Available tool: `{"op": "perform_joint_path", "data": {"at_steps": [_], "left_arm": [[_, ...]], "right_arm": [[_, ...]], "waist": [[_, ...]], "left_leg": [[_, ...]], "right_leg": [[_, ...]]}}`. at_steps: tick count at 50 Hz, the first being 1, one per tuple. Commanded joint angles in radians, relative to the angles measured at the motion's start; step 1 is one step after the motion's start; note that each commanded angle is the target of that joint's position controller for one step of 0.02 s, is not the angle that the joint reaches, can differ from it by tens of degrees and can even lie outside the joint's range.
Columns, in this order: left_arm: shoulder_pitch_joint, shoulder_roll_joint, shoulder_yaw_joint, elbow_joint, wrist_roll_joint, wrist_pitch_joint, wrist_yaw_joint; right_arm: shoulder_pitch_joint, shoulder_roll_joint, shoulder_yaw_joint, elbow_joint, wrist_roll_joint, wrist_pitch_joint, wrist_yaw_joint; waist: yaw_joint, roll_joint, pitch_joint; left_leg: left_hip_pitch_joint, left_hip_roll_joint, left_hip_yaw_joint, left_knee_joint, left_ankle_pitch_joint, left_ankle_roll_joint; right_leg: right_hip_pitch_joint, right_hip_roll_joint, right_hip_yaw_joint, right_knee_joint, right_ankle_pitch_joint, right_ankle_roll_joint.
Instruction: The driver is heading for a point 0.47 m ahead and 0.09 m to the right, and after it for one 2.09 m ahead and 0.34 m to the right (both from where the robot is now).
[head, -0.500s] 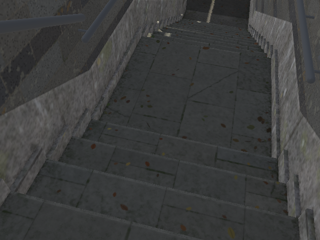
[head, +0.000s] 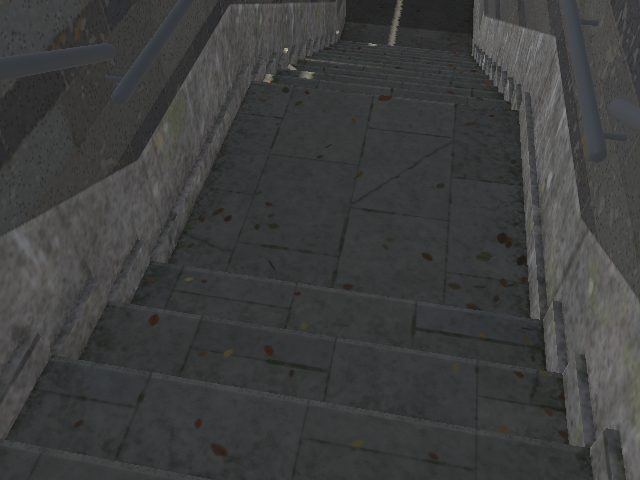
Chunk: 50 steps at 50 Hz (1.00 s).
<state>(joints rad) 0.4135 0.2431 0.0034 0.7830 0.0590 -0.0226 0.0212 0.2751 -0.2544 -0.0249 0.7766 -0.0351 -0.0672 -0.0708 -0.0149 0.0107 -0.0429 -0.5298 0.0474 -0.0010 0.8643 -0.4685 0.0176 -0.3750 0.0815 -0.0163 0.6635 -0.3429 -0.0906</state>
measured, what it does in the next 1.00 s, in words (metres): walks ahead, turning right: left foot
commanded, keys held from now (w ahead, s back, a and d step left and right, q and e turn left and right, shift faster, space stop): e+shift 0.36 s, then w+e+shift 0.08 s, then w+shift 0.56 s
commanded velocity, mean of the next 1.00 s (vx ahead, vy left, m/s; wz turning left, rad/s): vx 0.42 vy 0.00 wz -0.56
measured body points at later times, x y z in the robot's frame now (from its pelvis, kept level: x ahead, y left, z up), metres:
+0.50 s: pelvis +0.04 -0.01 +0.01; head +0.04 -0.02 +0.46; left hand +0.18 +0.20 -0.11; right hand +0.10 -0.29 -0.09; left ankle +0.10 +0.13 -0.65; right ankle +0.00 -0.08 -0.72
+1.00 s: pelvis +0.23 -0.05 -0.03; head +0.26 -0.04 +0.42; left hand +0.55 +0.03 -0.13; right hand -0.01 -0.23 -0.14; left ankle +0.08 +0.12 -0.72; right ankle +0.32 -0.27 -0.72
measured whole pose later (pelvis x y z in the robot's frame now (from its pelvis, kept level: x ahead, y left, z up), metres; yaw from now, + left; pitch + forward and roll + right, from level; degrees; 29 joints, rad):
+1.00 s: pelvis +0.23 -0.05 -0.03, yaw -31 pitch +0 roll +0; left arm -0.01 0.28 0.07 0.79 0.01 0.02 -0.04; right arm 0.57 -0.29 -0.03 0.96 -0.02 -0.10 0.00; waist -0.11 -0.06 0.04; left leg 0.08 -0.09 0.02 0.58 -0.66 0.09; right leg -0.60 -0.02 0.04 0.58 0.38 -0.07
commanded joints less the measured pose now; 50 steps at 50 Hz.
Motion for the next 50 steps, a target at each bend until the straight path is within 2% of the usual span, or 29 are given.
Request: {"op": "perform_joint_path", "data": {"at_steps": [1,2,3,4,5,7,9,11,13,16,18,20,22,24,27,28,29,30,31,32,33,34,36,38,40,43,46,48,50], "left_arm": [[0.234,0.201,0.077,-0.055,0.048,-0.019,-0.036],[0.153,0.170,0.077,-0.063,0.021,-0.012,-0.059],[0.061,0.138,0.075,-0.083,-0.019,-0.009,-0.080],[0.031,0.126,0.075,-0.086,-0.027,-0.009,-0.087],[0.005,0.125,0.070,-0.085,-0.005,-0.019,-0.096],[0.007,0.128,0.062,-0.058,0.010,-0.050,-0.088],[0.033,0.133,0.056,-0.049,0.013,-0.078,-0.082],[0.055,0.118,0.051,-0.042,-0.012,-0.090,-0.068],[0.138,0.131,0.061,-0.025,-0.014,-0.090,-0.070],[0.129,0.143,0.061,-0.044,-0.001,-0.096,-0.064],[0.122,0.164,0.077,-0.054,-0.006,-0.083,-0.072],[0.128,0.128,0.063,-0.043,0.001,-0.078,-0.093],[-0.047,0.133,0.054,-0.086,-0.023,-0.080,-0.098],[-0.130,0.157,0.053,-0.106,-0.033,-0.093,-0.090],[-0.138,0.125,0.047,-0.092,-0.048,-0.094,-0.089],[-0.183,0.141,0.052,-0.091,-0.052,-0.079,-0.096],[-0.197,0.149,0.053,-0.087,-0.043,-0.066,-0.103],[-0.073,0.172,0.094,-0.047,-0.060,0.013,-0.026],[-0.090,0.052,0.061,-0.081,-0.077,0.026,-0.023],[-0.222,0.092,0.063,-0.130,-0.061,0.022,-0.006],[-0.295,0.126,0.072,-0.132,-0.027,0.015,-0.001],[-0.296,0.113,0.073,-0.117,-0.023,0.009,-0.009],[-0.288,0.094,0.073,-0.108,-0.047,0.024,-0.032],[-0.303,0.093,0.077,-0.104,-0.054,0.046,-0.034],[-0.328,0.098,0.082,-0.096,-0.039,0.062,-0.037],[-0.454,0.134,0.096,-0.092,-0.046,0.036,-0.029],[-0.544,0.066,0.069,-0.080,-0.045,0.026,-0.057],[-0.586,0.075,0.065,-0.074,-0.039,0.021,-0.074],[-0.652,0.077,0.055,-0.081,-0.055,0.013,-0.069]], "right_arm": [[-0.237,-0.020,-0.011,-0.194,0.014,-0.019,-0.024],[-0.200,-0.058,-0.032,-0.182,0.014,-0.020,-0.036],[-0.136,-0.089,-0.038,-0.154,-0.014,-0.023,-0.043],[-0.056,-0.060,-0.021,-0.131,-0.046,-0.018,-0.039],[-0.020,-0.050,-0.017,-0.129,-0.051,-0.020,-0.027],[-0.010,-0.054,-0.022,-0.149,-0.014,-0.015,-0.003],[-0.031,-0.062,-0.029,-0.173,-0.026,-0.005,0.010],[-0.095,-0.041,-0.010,-0.203,-0.037,0.018,0.023],[-0.172,-0.042,-0.008,-0.243,-0.021,0.026,0.011],[-0.205,-0.023,0.000,-0.240,-0.031,0.039,0.003],[-0.196,-0.041,-0.007,-0.217,-0.004,0.032,0.010],[-0.206,-0.024,-0.005,-0.196,-0.054,0.021,0.022],[-0.142,0.010,0.010,-0.166,-0.072,0.014,0.047],[-0.142,0.009,0.015,-0.155,-0.066,0.011,0.077],[-0.237,0.030,0.048,-0.169,-0.018,0.008,0.093],[-0.177,0.031,0.051,-0.140,-0.007,-0.002,0.095],[-0.130,0.032,0.051,-0.109,-0.016,-0.018,0.093],[0.072,-0.151,-0.039,-0.061,0.044,-0.007,0.061],[0.176,-0.242,-0.063,-0.047,0.011,-0.005,0.044],[0.240,-0.273,-0.085,-0.004,0.018,0.003,0.048],[0.254,-0.222,-0.078,0.002,0.029,0.007,0.046],[0.233,-0.176,-0.065,0.000,0.020,0.009,0.050],[0.141,-0.111,-0.042,-0.019,0.014,0.015,0.060],[0.158,-0.138,-0.048,0.005,-0.006,-0.002,0.076],[0.176,-0.145,-0.050,0.020,0.006,-0.013,0.084],[0.257,-0.131,-0.042,0.086,0.019,-0.043,0.077],[0.233,-0.126,-0.026,0.110,0.035,-0.058,0.075],[0.259,-0.124,-0.019,0.140,0.017,-0.052,0.069],[0.306,-0.130,-0.014,0.177,-0.007,-0.032,0.065]], "waist": [[0.147,-0.063,0.023],[0.069,-0.086,0.019],[0.011,-0.115,0.002],[-0.027,-0.100,-0.034],[-0.043,-0.062,-0.059],[-0.059,-0.077,-0.041],[-0.041,-0.097,-0.042],[0.000,-0.100,-0.033],[0.055,-0.114,-0.029],[0.056,-0.087,-0.046],[0.039,-0.087,-0.060],[0.060,-0.097,-0.045],[0.018,-0.165,0.030],[0.017,-0.110,0.057],[0.084,-0.103,0.051],[0.055,-0.099,0.033],[0.039,-0.075,0.009],[-0.004,-0.161,-0.045],[-0.048,0.094,-0.010],[-0.092,0.082,0.094],[-0.073,-0.061,0.180],[-0.054,-0.091,0.167],[-0.009,0.024,0.137],[-0.007,0.127,0.090],[-0.004,0.087,0.101],[-0.042,0.068,0.157],[-0.068,0.063,0.175],[-0.094,0.070,0.220],[-0.148,0.088,0.254]], "left_leg": [[-0.663,-0.123,-0.184,0.269,-0.117,-0.049],[-0.635,-0.106,-0.156,0.350,-0.061,-0.047],[-0.588,-0.089,-0.101,0.489,-0.021,-0.050],[-0.522,-0.075,-0.070,0.608,0.030,-0.061],[-0.412,-0.052,-0.062,0.635,0.116,-0.083],[-0.309,-0.059,-0.020,0.725,0.178,-0.102],[-0.247,-0.060,-0.014,0.731,0.193,-0.131],[-0.334,-0.061,-0.048,0.688,0.148,-0.145],[-0.489,-0.047,-0.078,0.497,0.091,-0.175],[-0.499,-0.050,-0.102,0.455,0.051,-0.195],[-0.431,-0.058,-0.067,0.383,0.050,-0.183],[-0.335,-0.048,-0.079,0.299,0.092,-0.162],[-0.103,-0.076,-0.054,0.282,0.087,-0.122],[0.060,-0.092,-0.007,0.232,0.017,-0.120],[0.072,-0.100,-0.011,-0.122,-0.042,-0.127],[0.161,-0.105,0.014,-0.253,0.056,-0.111],[0.279,-0.125,0.021,-0.351,0.120,-0.100],[0.570,-0.065,-0.133,-0.457,-0.001,0.014],[0.840,0.165,-0.440,-0.492,-0.040,0.090],[0.840,0.327,-0.759,-0.551,0.094,0.112],[0.798,0.343,-0.687,-0.518,0.249,0.093],[0.728,0.298,-0.582,-0.492,0.359,0.079],[0.603,0.189,-0.389,-0.480,0.556,0.080],[0.530,0.120,-0.259,-0.480,0.676,0.119],[0.505,0.107,-0.209,-0.466,0.741,0.138],[0.527,0.064,-0.185,-0.454,0.521,0.148],[0.281,0.044,-0.129,-0.481,0.274,0.144],[0.302,0.042,-0.130,-0.445,0.269,0.144],[0.439,0.050,-0.150,-0.412,0.449,0.152]], "right_leg": [[0.544,-0.412,0.706,-0.345,0.370,-0.211],[0.454,-0.386,0.623,-0.316,0.507,-0.194],[0.350,-0.322,0.514,-0.271,0.623,-0.174],[0.239,-0.272,0.443,-0.247,0.677,-0.153],[0.125,-0.233,0.392,-0.245,0.684,-0.140],[-0.018,-0.171,0.361,-0.252,0.563,-0.127],[-0.039,-0.130,0.365,-0.248,0.471,-0.144],[0.102,-0.161,0.470,-0.213,0.491,-0.157],[0.322,-0.187,0.577,-0.150,0.515,-0.178],[0.345,-0.220,0.669,-0.097,0.669,-0.217],[0.290,-0.190,0.705,-0.077,0.771,-0.225],[0.208,-0.149,0.779,-0.177,0.205,-0.226],[-0.064,-0.092,0.817,-0.276,-0.308,-0.218],[-0.174,-0.083,0.740,-0.281,-0.324,-0.216],[-0.003,-0.091,0.764,-0.222,-0.276,-0.228],[0.009,-0.086,0.750,-0.170,-0.223,-0.235],[-0.011,-0.074,0.738,-0.091,-0.127,-0.242],[-0.150,-0.025,0.630,-0.039,-0.176,-0.120],[-0.460,0.115,0.379,0.356,-0.190,-0.015],[-0.754,0.141,0.327,0.472,-0.157,-0.017],[-0.813,0.050,0.317,0.517,-0.075,-0.012],[-0.744,0.005,0.303,0.510,0.006,-0.001],[-0.589,-0.039,0.238,0.480,0.066,0.030],[-0.467,-0.030,0.187,0.493,0.200,0.048],[-0.445,-0.020,0.170,0.455,0.278,0.045],[-0.470,-0.029,0.181,0.193,0.517,0.036],[-0.152,-0.049,0.040,-0.025,0.820,0.019],[-0.144,-0.083,0.011,-0.096,0.829,0.010],[-0.202,-0.107,-0.013,-0.173,0.695,0.027]]}}
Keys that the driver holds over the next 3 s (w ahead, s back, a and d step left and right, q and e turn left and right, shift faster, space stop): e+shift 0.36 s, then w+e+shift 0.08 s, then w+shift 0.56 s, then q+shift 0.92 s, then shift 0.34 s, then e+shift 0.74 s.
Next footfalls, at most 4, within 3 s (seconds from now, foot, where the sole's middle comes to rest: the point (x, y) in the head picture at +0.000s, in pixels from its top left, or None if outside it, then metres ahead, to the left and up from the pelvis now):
0.60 left None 0.12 0.09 -0.76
1.12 right None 0.37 -0.25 -0.91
1.56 left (374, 454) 0.69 -0.12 -1.06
1.96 right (457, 464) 0.66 -0.33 -1.06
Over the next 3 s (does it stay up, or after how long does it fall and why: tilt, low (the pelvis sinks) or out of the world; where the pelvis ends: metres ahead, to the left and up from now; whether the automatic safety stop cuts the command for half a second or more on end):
stays up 0.65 -0.26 -0.31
